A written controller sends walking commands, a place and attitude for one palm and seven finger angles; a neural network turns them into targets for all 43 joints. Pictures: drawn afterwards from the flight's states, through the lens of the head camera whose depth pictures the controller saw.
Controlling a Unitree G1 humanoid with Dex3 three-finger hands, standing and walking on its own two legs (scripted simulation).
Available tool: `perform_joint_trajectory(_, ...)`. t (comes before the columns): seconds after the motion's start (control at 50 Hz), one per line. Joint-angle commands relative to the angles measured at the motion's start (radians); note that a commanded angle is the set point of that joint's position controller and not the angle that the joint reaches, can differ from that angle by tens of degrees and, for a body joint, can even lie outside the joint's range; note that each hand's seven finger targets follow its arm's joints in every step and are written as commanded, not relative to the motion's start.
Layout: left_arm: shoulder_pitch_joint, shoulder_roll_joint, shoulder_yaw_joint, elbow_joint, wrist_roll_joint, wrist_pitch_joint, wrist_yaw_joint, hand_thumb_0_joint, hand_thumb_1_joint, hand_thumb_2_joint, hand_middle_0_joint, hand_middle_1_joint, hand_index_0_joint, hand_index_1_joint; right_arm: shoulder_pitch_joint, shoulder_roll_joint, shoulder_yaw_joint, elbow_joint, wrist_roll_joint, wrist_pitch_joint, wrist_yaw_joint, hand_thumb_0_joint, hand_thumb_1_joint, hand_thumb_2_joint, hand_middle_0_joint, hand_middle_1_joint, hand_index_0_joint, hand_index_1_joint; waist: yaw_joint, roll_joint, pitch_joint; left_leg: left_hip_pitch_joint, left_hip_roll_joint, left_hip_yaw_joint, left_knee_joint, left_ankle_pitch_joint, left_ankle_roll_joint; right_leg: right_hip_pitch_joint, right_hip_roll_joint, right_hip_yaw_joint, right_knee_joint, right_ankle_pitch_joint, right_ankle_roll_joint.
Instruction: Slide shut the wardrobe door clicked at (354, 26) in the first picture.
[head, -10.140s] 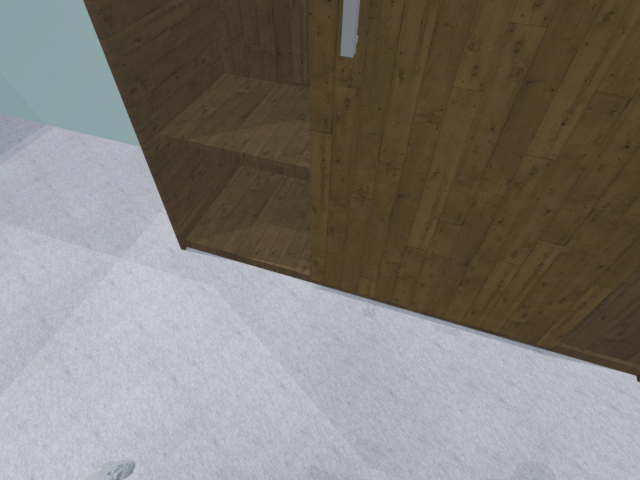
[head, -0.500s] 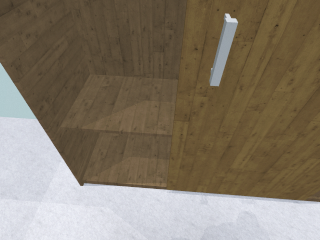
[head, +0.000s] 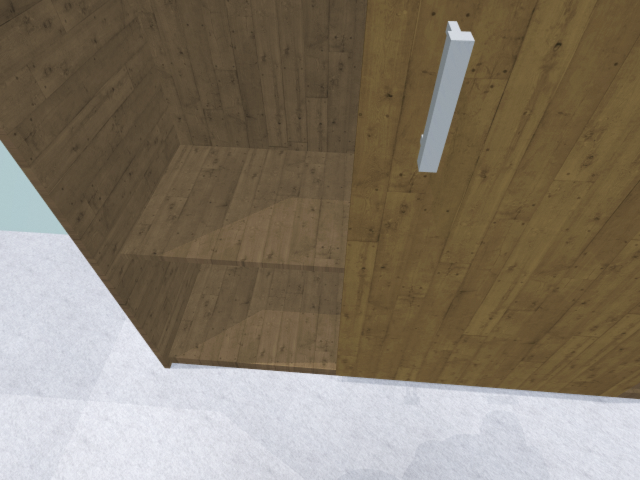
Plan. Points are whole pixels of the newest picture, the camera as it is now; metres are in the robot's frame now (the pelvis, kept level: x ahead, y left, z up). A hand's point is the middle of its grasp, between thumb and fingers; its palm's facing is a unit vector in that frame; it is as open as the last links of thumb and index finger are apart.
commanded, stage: look again from close up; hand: right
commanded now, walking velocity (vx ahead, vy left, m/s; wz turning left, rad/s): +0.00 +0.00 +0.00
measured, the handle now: (439, 101) +0.51 -0.12 +0.23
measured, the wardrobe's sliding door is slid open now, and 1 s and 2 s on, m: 0.55 0.55 0.55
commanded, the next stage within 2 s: raise the hand with hooked fingers in 0.70 s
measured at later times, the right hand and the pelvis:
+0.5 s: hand out of the picture -0.01 -0.15 -0.18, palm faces +0.04 +0.99 -0.16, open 7.4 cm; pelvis +0.00 +0.01 +0.00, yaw +0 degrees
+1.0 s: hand (480, 463) +0.17 -0.17 -0.02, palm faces +0.23 +0.96 -0.16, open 7.5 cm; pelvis -0.01 +0.02 -0.01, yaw -2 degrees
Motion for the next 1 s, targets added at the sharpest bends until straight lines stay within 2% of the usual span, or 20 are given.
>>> perform_joint_trajectory(0.0, 0.06, 0.101, 0.023, -0.021, -0.001, -0.021, 0.004, 0.0, 0.9, 0.9, -0.2, -0.3, -0.2, -0.3, 0.071, -0.088, -0.013, -0.025, -0.003, -0.012, -0.008, 0.0, -0.9, -0.9, 0.2, 0.3, 0.2, 0.3, 0.001, -0.026, 0.03, -0.005, 0.048, -0.049, -0.059, 0.154, 0.055, -0.028, -0.14, 0.12, -0.106, 0.211, 0.007)
perform_joint_trajectory(0.1, 0.068, 0.093, 0.023, -0.014, -0.002, -0.021, 0.005, 0.0, 0.9, 0.9, -0.2, -0.3, -0.2, -0.3, 0.08, -0.082, -0.013, -0.02, -0.003, -0.014, -0.009, 0.0, -0.9, -0.9, 0.2, 0.3, 0.2, 0.3, 0.0, -0.021, 0.028, -0.002, 0.05, -0.049, -0.058, 0.166, 0.057, -0.022, -0.14, 0.118, -0.1, 0.231, 0.008)
perform_joint_trajectory(0.16, 0.067, 0.089, 0.021, -0.009, -0.002, -0.019, 0.005, 0.0, 0.9, 0.9, -0.2, -0.3, -0.2, -0.3, 0.084, -0.078, -0.012, -0.018, -0.003, -0.013, -0.01, 0.0, -0.9, -0.9, 0.2, 0.3, 0.2, 0.3, -0.002, -0.008, 0.051, -0.007, 0.048, -0.051, -0.065, 0.154, 0.058, -0.04, -0.138, 0.118, -0.103, 0.203, 0.008)
perform_joint_trajectory(0.22, 0.076, 0.086, 0.021, -0.006, -0.002, -0.019, 0.006, 0.0, 0.9, 0.9, -0.2, -0.3, -0.2, -0.3, 0.086, -0.076, -0.011, -0.014, -0.002, -0.013, -0.01, 0.0, -0.9, -0.9, 0.2, 0.3, 0.2, 0.3, -0.001, -0.025, 0.04, -0.005, 0.049, -0.048, -0.066, 0.154, 0.058, -0.025, -0.14, 0.118, -0.108, 0.214, 0.008)
perform_joint_trajectory(0.38, 0.076, 0.075, 0.021, -0.003, -0.002, -0.016, 0.004, 0.0, 0.9, 0.9, -0.2, -0.3, -0.2, -0.3, 0.093, -0.072, -0.012, -0.019, -0.002, -0.015, -0.01, 0.0, -0.9, -0.9, 0.2, 0.3, 0.2, 0.3, -0.002, -0.006, 0.06, -0.015, 0.05, -0.057, -0.082, 0.133, 0.062, -0.043, -0.135, 0.117, -0.11, 0.164, 0.012)
perform_joint_trajectory(0.5, 0.081, 0.072, 0.022, 0.001, -0.002, -0.018, 0.005, 0.0, 0.9, 0.9, -0.2, -0.3, -0.2, -0.3, 0.097, -0.072, -0.012, -0.019, -0.002, -0.019, -0.01, 0.0, -0.9, -0.9, 0.2, 0.3, 0.2, 0.3, -0.002, -0.022, 0.033, -0.003, 0.052, -0.06, -0.081, 0.168, 0.064, -0.022, -0.136, 0.11, -0.101, 0.201, 0.015)
perform_joint_trajectory(0.64, 0.089, 0.064, 0.02, 0.006, -0.003, -0.014, 0.005, 0.0, 0.9, 0.9, -0.2, -0.3, -0.2, -0.3, 0.095, -0.072, -0.012, -0.021, -0.003, -0.018, -0.01, 0.0, -0.9, -0.9, 0.2, 0.3, 0.2, 0.3, -0.002, 0.001, 0.068, -0.002, 0.048, -0.055, -0.094, 0.143, 0.066, -0.05, -0.137, 0.112, -0.104, 0.173, 0.016)
perform_joint_trajectory(0.7, 0.085, 0.066, 0.021, 0.002, -0.002, -0.016, 0.005, 0.0, 0.9, 0.9, -0.2, -0.3, -0.2, -0.3, 0.105, -0.067, -0.012, -0.02, -0.001, -0.019, -0.01, 0.0, -0.9, -0.9, 0.2, 0.3, 0.2, 0.3, -0.004, -0.021, 0.053, -0.013, 0.05, -0.063, -0.094, 0.152, 0.067, -0.027, -0.135, 0.11, -0.103, 0.189, 0.017)
perform_joint_trajectory(0.76, 0.085, 0.064, 0.022, 0.003, -0.003, -0.014, 0.004, 0.0, 0.9, 0.9, -0.2, -0.3, -0.2, -0.3, 0.105, -0.068, -0.012, -0.021, -0.001, -0.021, -0.01, 0.0, -0.9, -0.9, 0.2, 0.3, 0.2, 0.3, -0.003, -0.002, 0.051, -0.007, 0.05, -0.065, -0.098, 0.159, 0.068, -0.03, -0.135, 0.109, -0.099, 0.184, 0.019)
perform_joint_trajectory(0.78, -0.022, 0.11, 0.029, -0.069, -0.013, -0.02, -0.005, 0.0, 0.9, 0.9, -0.2, -0.3, -0.2, -0.3, 0.134, -0.113, -0.013, 0.01, -0.015, -0.042, -0.046, 0.0, -0.9, -0.9, 0.2, 0.3, 0.2, 0.3, -0.029, 0.012, 0.063, -0.026, 0.094, -0.102, -0.086, 0.528, 0.056, -0.09, -0.145, 0.075, 0.093, 0.299, 0.051)
perform_joint_trajectory(0.8, 0.004, 0.293, 0.055, -0.43, -0.049, -0.166, 0.036, 0.0, 0.9, 0.9, -0.2, -0.3, -0.2, -0.3, -0.598, -0.292, -0.062, -1.581, 0.197, -0.246, -0.034, 0.0, -0.877, -0.89, 0.202, 0.315, 0.202, 0.315, 0.101, -0.196, -0.438, 0.055, -0.003, -0.023, 0.012, 0.421, 0.066, 0.188, -0.049, 0.061, -0.018, 0.366, 0.028)
perform_joint_trajectory(0.82, -0.077, 0.192, 0.032, -0.371, -0.043, -0.257, 0.069, 0.0, 0.9, 0.9, -0.2, -0.3, -0.2, -0.3, -0.227, -0.248, -0.089, -1.342, 0.114, -0.188, -0.09, 0.0, -0.853, -0.88, 0.203, 0.33, 0.203, 0.33, 0.01, -0.286, -0.461, 0.019, -0.04, 0.004, 0.067, 0.201, 0.082, 0.218, -0.095, 0.048, -0.017, 0.475, 0.033)
perform_joint_trajectory(0.84, -0.068, 0.15, 0.05, -0.371, -0.075, -0.296, 0.06, 0.0, 0.9, 0.9, -0.2, -0.3, -0.2, -0.3, 0.049, -0.082, 0.02, -1.182, 0.126, -0.034, -0.126, 0.0, -0.83, -0.87, 0.205, 0.345, 0.205, 0.345, 0.03, -0.226, -0.257, -0.102, -0.047, 0.05, 0.085, 0.033, 0.067, 0.06, -0.094, 0.075, -0.035, 0.391, 0.064)
perform_joint_trajectory(0.86, -0.033, 0.16, 0.048, -0.362, -0.076, -0.311, 0.062, 0.0, 0.9, 0.9, -0.2, -0.3, -0.2, -0.3, 0.073, 0.061, 0.096, -1.172, 0.155, -0.008, -0.107, 0.0, -0.807, -0.86, 0.207, 0.36, 0.207, 0.36, 0.042, -0.14, -0.116, -0.13, -0.046, 0.075, 0.06, 0.053, 0.062, -0.039, -0.083, 0.08, -0.026, 0.263, 0.051)
perform_joint_trajectory(0.88, -0.068, 0.195, 0.055, -0.429, -0.083, -0.338, 0.065, 0.0, 0.9, 0.9, -0.2, -0.3, -0.2, -0.3, 0.002, 0.024, 0.1, -1.317, 0.178, -0.051, -0.09, 0.0, -0.783, -0.85, 0.208, 0.375, 0.208, 0.375, 0.05, -0.089, -0.05, -0.151, -0.045, 0.076, 0.033, 0.051, 0.056, -0.086, -0.07, 0.099, -0.001, 0.134, 0.039)
perform_joint_trajectory(0.9, -0.07, 0.227, 0.065, -0.446, -0.061, -0.356, 0.069, 0.0, 0.9, 0.9, -0.2, -0.3, -0.2, -0.3, 0.023, -0.045, 0.041, -1.323, 0.164, -0.094, -0.083, 0.0, -0.76, -0.84, 0.21, 0.39, 0.21, 0.39, 0.069, -0.001, -0.094, -0.186, -0.049, 0.078, 0.028, 0.019, 0.053, -0.102, -0.058, 0.1, 0.039, 0.081, 0.028)
perform_joint_trajectory(0.92, -0.067, 0.226, 0.067, -0.478, -0.04, -0.362, 0.066, 0.0, 0.9, 0.9, -0.2, -0.3, -0.2, -0.3, 0.048, -0.042, 0.024, -1.31, 0.158, -0.136, -0.067, 0.0, -0.737, -0.83, 0.212, 0.405, 0.212, 0.405, 0.075, 0.106, -0.086, -0.238, -0.056, 0.087, 0.046, -0.011, 0.049, -0.147, -0.046, 0.106, 0.079, 0.062, 0.023)
perform_joint_trajectory(0.94, -0.067, 0.226, 0.076, -0.511, -0.033, -0.369, 0.055, 0.0, 0.9, 0.9, -0.2, -0.3, -0.2, -0.3, 0.069, -0.053, -0.009, -1.248, 0.157, -0.177, -0.03, 0.0, -0.713, -0.82, 0.213, 0.42, 0.213, 0.42, 0.061, 0.152, -0.068, -0.274, -0.059, 0.08, 0.061, -0.047, 0.05, -0.201, -0.03, 0.103, 0.118, 0.05, 0.027)
perform_joint_trajectory(0.96, -0.072, 0.212, 0.085, -0.53, -0.022, -0.369, 0.043, 0.0, 0.9, 0.9, -0.2, -0.3, -0.2, -0.3, 0.152, -0.032, -0.039, -1.174, 0.17, -0.235, 0.018, 0.0, -0.69, -0.81, 0.215, 0.435, 0.215, 0.435, 0.026, 0.202, -0.084, -0.302, -0.06, 0.079, 0.088, -0.082, 0.049, -0.247, -0.028, 0.09, 0.152, 0.042, 0.036)
perform_joint_trajectory(0.98, -0.098, 0.208, 0.091, -0.56, -0.019, -0.369, 0.029, 0.0, 0.9, 0.9, -0.2, -0.3, -0.2, -0.3, 0.251, -0.015, -0.06, -1.107, 0.19, -0.298, 0.077, 0.0, -0.667, -0.8, 0.217, 0.45, 0.217, 0.45, -0.012, 0.212, -0.071, -0.329, -0.063, 0.079, 0.135, -0.096, 0.053, -0.306, -0.028, 0.077, 0.19, 0.029, 0.046)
